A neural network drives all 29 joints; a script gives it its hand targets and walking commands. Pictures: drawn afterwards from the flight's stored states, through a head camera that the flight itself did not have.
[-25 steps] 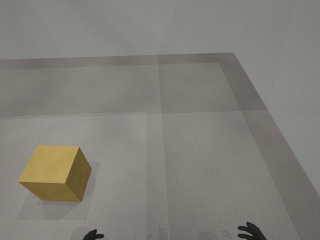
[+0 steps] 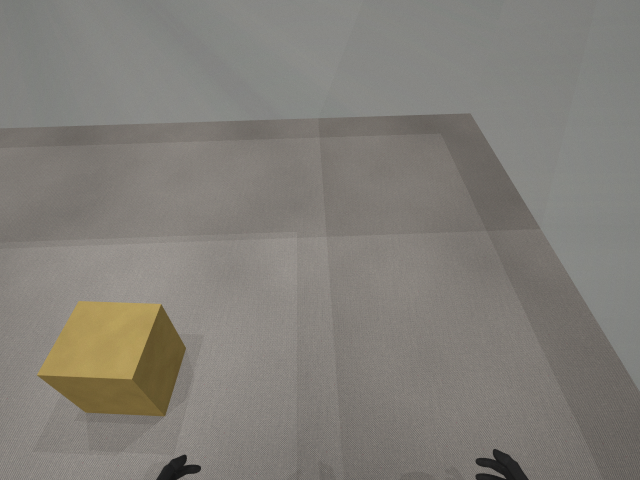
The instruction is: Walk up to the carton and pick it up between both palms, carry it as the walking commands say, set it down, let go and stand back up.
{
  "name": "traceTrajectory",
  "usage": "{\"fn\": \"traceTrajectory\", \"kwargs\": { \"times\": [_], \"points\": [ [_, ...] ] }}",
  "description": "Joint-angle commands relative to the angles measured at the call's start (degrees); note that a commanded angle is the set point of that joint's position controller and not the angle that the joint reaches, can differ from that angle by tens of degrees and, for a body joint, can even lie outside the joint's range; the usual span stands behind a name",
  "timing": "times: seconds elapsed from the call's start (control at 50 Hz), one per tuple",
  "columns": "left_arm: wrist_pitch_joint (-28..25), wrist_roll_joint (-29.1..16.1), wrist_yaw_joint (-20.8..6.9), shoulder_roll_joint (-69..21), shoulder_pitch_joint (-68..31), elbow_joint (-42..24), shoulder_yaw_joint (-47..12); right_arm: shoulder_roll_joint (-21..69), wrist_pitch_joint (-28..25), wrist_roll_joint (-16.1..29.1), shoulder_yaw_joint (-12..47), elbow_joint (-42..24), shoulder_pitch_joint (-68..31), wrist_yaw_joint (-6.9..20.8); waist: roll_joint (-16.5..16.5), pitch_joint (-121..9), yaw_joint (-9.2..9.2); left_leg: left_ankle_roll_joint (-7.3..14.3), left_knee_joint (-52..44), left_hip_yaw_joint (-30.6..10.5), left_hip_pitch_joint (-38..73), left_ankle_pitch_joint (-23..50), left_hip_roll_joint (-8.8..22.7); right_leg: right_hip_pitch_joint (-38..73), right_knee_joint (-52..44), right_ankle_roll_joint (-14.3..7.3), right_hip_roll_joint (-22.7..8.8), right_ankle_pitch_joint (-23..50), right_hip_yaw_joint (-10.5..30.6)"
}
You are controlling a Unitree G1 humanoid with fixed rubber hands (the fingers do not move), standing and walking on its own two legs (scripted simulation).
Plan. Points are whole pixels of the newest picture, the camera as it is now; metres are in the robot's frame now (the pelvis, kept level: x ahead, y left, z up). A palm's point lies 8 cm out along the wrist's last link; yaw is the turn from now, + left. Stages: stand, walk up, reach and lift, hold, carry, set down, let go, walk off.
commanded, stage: stand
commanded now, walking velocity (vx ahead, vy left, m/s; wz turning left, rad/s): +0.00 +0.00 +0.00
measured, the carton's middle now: (122, 359) +0.56 +0.64 -0.62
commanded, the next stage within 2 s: walk up in 0.18 s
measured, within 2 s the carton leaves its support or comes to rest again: neither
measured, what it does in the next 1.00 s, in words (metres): steps to the left: left foot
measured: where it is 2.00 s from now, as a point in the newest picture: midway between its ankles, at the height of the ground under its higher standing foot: outside the picture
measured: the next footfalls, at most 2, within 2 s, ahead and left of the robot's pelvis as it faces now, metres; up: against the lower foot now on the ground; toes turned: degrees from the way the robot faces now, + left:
left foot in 0.72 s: +0.01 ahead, +0.19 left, +0.00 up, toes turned +12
right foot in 1.34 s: +0.00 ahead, +0.04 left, +0.00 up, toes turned +7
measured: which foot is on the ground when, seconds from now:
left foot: down 0.00-0.44, up 0.46-0.70, down 0.72-1.00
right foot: down 0.00-0.74, up 0.76-1.00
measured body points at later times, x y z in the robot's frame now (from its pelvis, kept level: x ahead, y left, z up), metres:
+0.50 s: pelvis -0.01 -0.01 +0.00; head +0.01 -0.01 +0.45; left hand +0.05 +0.26 -0.12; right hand +0.10 -0.25 -0.13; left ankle -0.02 +0.10 -0.69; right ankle +0.00 -0.14 -0.73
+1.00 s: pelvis -0.02 +0.13 +0.01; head +0.01 +0.15 +0.46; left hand +0.03 +0.44 -0.11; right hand +0.11 -0.10 -0.11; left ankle -0.03 +0.18 -0.73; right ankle -0.02 -0.01 -0.62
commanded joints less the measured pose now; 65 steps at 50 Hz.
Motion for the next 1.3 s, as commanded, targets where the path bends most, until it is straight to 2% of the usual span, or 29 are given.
{"fn": "traceTrajectory", "kwargs": {
  "times": [0.0, 0.18, 0.26, 0.34, 0.36, 0.38, 0.4, 0.42, 0.44, 0.46, 0.5, 0.58, 0.64, 0.68, 0.7, 0.72, 0.74, 0.76, 0.8, 0.86, 0.92, 0.96, 1.0, 1.04, 1.08, 1.1, 1.16, 1.24, 1.28],
  "points": [
    [-1.0, -0.2, 0.4, 4.5, -0.6, -3.8, 0.8, -7.2, -0.4, 0.2, -1.8, -4.8, -1.0, -0.2, -1.0, 4.3, -0.94, 0.8, -9.6, -5.2, -3.0, 6.3, 3.7, -1.4, -6.5, -2.2, -1.8, 7.4, 1.3],
    [-1.6, 0.0, 0.3, 4.9, 1.8, -2.0, 1.3, -4.7, -0.7, 0.0, -1.6, -3.2, -2.6, -0.6, 1.1, -0.1, 1.34, 0.4, -10.2, -5.3, 0.1, 7.3, 4.1, 0.5, -5.7, -3.0, -1.1, 5.7, 1.2],
    [-0.2, -0.1, 0.6, 3.1, 5.7, 0.8, 0.9, -4.6, -0.3, -0.1, -1.4, -1.5, -0.1, 0.0, 1.8, 3.4, 1.31, -0.1, -12.6, -5.2, -3.7, -1.9, 3.7, -0.5, -7.0, -3.1, -0.7, 0.7, 1.3],
    [-1.3, 0.2, 0.3, 5.7, 2.0, -0.5, 1.2, -5.2, -0.6, 0.2, -1.7, -0.8, 2.0, 0.3, -1.8, 0.4, -0.91, -0.6, -7.7, -3.6, 3.9, 5.8, 2.8, -4.1, -11.6, -3.8, -2.9, -0.7, 4.6],
    [-0.3, 0.7, 0.4, 9.6, 4.0, 4.2, 1.2, -11.2, -1.2, -0.3, -1.0, 1.3, 1.3, -0.6, -2.1, 1.7, -1.94, -1.8, -7.5, -4.2, 3.0, 9.8, 7.9, -6.4, -5.9, -2.4, -4.5, 6.0, 0.7],
    [-0.5, -0.2, 4.2, 17.5, 14.9, 5.7, 4.5, -13.7, 1.0, 0.4, -2.4, -2.4, -4.8, 1.7, 0.7, -1.3, 6.67, -2.2, 9.8, -1.3, -14.8, 4.8, -1.2, 15.1, -11.3, -5.8, -16.6, 6.5, 13.8],
    [-0.7, 0.7, 4.4, 19.2, 12.8, 5.1, 4.4, -9.9, 1.5, 0.3, -3.1, -3.2, -4.0, 1.5, -12.3, 1.8, 6.41, -4.0, 25.4, -0.9, -23.3, -13.1, -3.3, 15.0, -12.5, -11.9, -27.2, 29.4, 19.5],
    [-0.3, 0.3, 4.5, 17.1, 11.8, 4.9, 3.6, -9.1, 1.9, 1.0, -2.7, -2.3, -1.5, 0.9, -12.2, -2.4, 5.80, -4.4, 30.9, -3.5, -21.4, -14.7, 0.1, 11.9, -13.6, -14.6, -28.8, 24.8, 20.1],
    [0.0, 1.0, 4.1, 16.9, 10.5, 4.8, 3.2, -9.2, 2.6, 1.1, -2.1, -1.9, -3.4, 1.4, -9.7, 0.1, 6.48, -3.6, 31.7, -4.0, -22.0, -12.9, 1.1, 6.8, -16.3, -14.2, -26.8, 11.7, 20.7],
    [-0.3, 0.7, 3.7, 13.7, 5.0, 2.6, 1.6, -7.0, 2.0, 1.1, -2.3, -2.7, -4.1, 1.2, -8.4, 4.3, 4.38, -3.4, 31.4, -3.9, -16.4, -12.0, 0.9, -1.9, -17.4, -12.4, -21.2, 9.3, 13.0],
    [-0.9, 0.4, 4.5, 13.3, 9.1, 6.1, 1.2, -10.2, 2.7, 1.2, -3.5, 0.4, -2.5, 1.7, -4.7, 2.4, 4.17, -5.1, 37.3, -7.7, -19.3, -6.7, -2.4, 4.1, -13.3, -10.1, -21.3, 31.4, 9.5],
    [-1.2, 1.0, 3.1, 12.8, -0.9, 5.0, 3.3, -7.7, 3.2, 1.9, -2.9, 0.5, 0.7, 2.1, -13.8, -2.2, 0.47, -4.6, 19.7, -1.0, -9.3, -1.1, 0.7, -0.1, -12.0, -6.5, -16.8, 13.6, -1.2],
    [-0.5, 1.5, 1.8, 15.2, 1.8, 5.1, 4.6, -7.0, 3.0, 2.1, -2.2, 0.6, -1.2, 1.8, -16.4, -1.6, 2.60, -4.1, -2.1, 1.5, -0.1, 1.6, 2.9, -1.7, -8.5, -3.4, -15.1, 0.5, -3.3],
    [-0.3, 1.3, 1.7, 15.9, 3.8, 5.8, 5.0, -8.0, 3.2, 0.8, -2.5, 3.9, 1.6, 1.1, -7.1, -2.8, 1.31, -3.8, -12.3, 5.9, 8.3, 6.7, -0.9, -5.4, 0.7, -2.0, -15.2, 0.4, -3.6],
    [-0.7, 2.4, 1.1, 14.0, 3.5, 4.0, 4.8, -11.5, 2.6, 0.6, -2.7, 5.2, 5.9, 1.0, 7.4, -4.3, -1.88, -4.0, -14.0, -0.6, 14.8, 13.6, 3.8, -13.8, 14.9, 0.6, -9.7, -17.7, -7.4],
    [0.0, 3.6, 1.3, 9.2, 7.0, 3.6, 3.1, -18.6, 1.9, 0.0, -3.2, 4.1, 6.8, 1.5, 21.6, -7.6, 0.29, -0.1, -13.3, -17.8, 16.5, 20.5, 18.7, -21.3, 30.2, 2.6, -6.3, -29.8, -7.4],
    [0.3, 1.8, 1.6, 10.2, 1.8, 3.1, 2.7, -18.6, 0.3, -1.0, -4.3, 3.2, 8.3, 1.0, 23.5, -6.7, -2.12, 5.0, -15.2, -24.4, 12.0, 39.2, 24.3, -21.9, 32.1, 3.2, -5.3, -22.5, -3.3],
    [0.4, 1.5, 2.0, 11.2, -2.8, 2.1, 2.3, -19.7, -0.6, 0.0, -4.9, 4.1, 10.1, 0.9, 21.5, -4.3, -4.06, 6.9, -17.1, -29.8, 7.9, 42.4, 23.8, -21.9, 35.0, 2.7, -5.4, -21.8, -1.9],
    [0.4, 0.6, 1.2, 14.0, -5.5, 3.4, 5.4, -14.2, 1.1, 1.4, -3.4, 4.6, 4.3, 0.2, 13.9, 2.4, -1.65, 5.5, -16.0, -15.7, 3.4, 43.5, 10.5, -18.8, 36.4, 3.1, -7.3, -16.7, -2.4],
    [1.6, 0.3, 1.5, 12.1, 1.4, 6.7, 5.5, -14.9, 1.4, 0.5, -4.3, 2.8, 2.5, 0.0, 8.2, -4.3, 1.55, 6.1, -11.9, -10.5, 11.5, 48.5, 10.8, -20.5, 39.3, 1.8, -6.9, -7.1, -5.5],
    [1.3, 1.3, 1.2, 9.8, -2.2, 6.7, 4.3, -11.3, 0.2, 0.6, -3.5, 3.6, 6.7, -0.1, 2.9, -5.9, 0.68, 3.9, -13.2, -13.7, 14.1, 44.1, 10.1, -20.7, 37.0, 1.0, -5.7, -2.6, -5.0],
    [1.5, 1.1, 0.9, 8.6, -4.2, 5.9, 3.8, -10.8, 0.1, 0.6, -2.8, 4.0, 8.2, -0.6, 1.6, -6.5, -0.25, 6.2, -14.5, -14.7, 11.8, 40.1, 10.9, -19.1, 32.7, 0.8, -5.4, -3.0, -4.0],
    [2.0, 1.3, 0.6, 6.7, -6.5, 4.8, 2.7, -9.4, 0.1, -0.1, -2.1, 5.3, 8.7, -1.0, 2.7, -5.8, -0.17, 7.5, -16.9, -19.4, 11.7, 30.1, 13.9, -19.7, 29.2, 1.0, -5.3, -2.7, -2.5],
    [2.1, 0.9, 1.3, 5.9, -4.8, 8.1, 3.3, -9.9, 1.4, -0.6, -2.2, 4.0, 7.7, -0.4, 6.4, -4.8, -0.32, 8.8, -17.8, -15.3, 12.3, 20.2, 11.1, -17.8, 22.6, 0.4, -4.1, -6.2, -4.7],
    [2.0, 0.9, 1.4, 6.4, -8.7, 6.3, 2.9, -11.3, 1.5, -0.6, -2.7, 5.7, 10.2, -0.7, 7.5, -2.4, -0.88, 9.5, -18.2, -21.0, 7.7, 25.9, 12.2, -16.0, 19.1, 1.1, -2.8, -9.7, -2.1],
    [2.0, 0.8, 1.6, 6.9, -7.5, 7.4, 3.3, -10.6, 2.3, -0.7, -2.0, 6.0, 11.6, -0.7, 8.1, -4.4, -1.39, 7.7, -21.0, -18.6, 7.2, 13.6, 12.0, -12.3, 17.2, 0.9, -1.8, -9.2, -5.2],
    [1.4, 0.3, 1.6, 5.6, -7.1, 9.0, 2.9, -9.3, 2.3, -1.1, -1.3, 6.5, 11.5, -0.7, 2.9, -3.1, -1.02, 10.0, -21.0, -17.1, 6.8, 14.6, 12.0, -10.1, 10.6, 0.3, -0.5, -11.1, -5.5],
    [0.7, -0.4, 3.0, 5.0, -1.7, 9.8, 2.9, -12.0, 2.3, -0.1, -2.2, 5.6, 8.5, -0.3, 2.4, -1.7, 1.67, 8.0, -17.3, -18.2, -1.6, 16.2, 8.6, 0.4, -3.0, -0.8, 1.1, -4.8, -6.8],
    [0.1, 0.2, 3.2, 7.1, 3.8, 10.0, 2.7, -10.5, 2.1, 1.1, -2.8, 4.5, 5.4, -0.5, -4.1, -2.1, 4.22, 1.9, -13.1, -13.1, -16.0, 3.2, 3.8, 18.2, -12.9, -3.3, -4.8, 2.1, -1.9]
  ]
}}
